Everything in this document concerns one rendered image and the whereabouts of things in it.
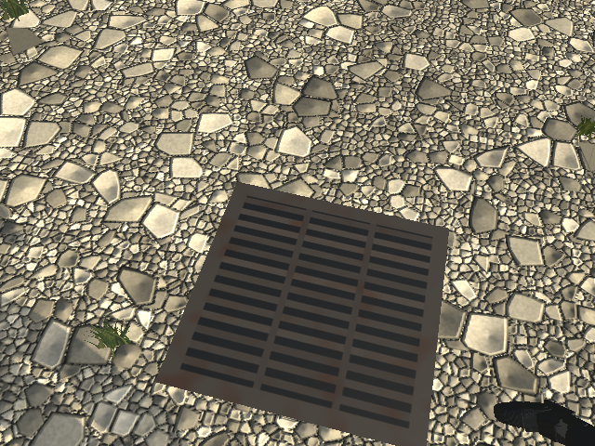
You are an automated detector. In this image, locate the right robot hand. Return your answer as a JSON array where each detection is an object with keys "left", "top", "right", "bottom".
[{"left": 494, "top": 400, "right": 595, "bottom": 446}]

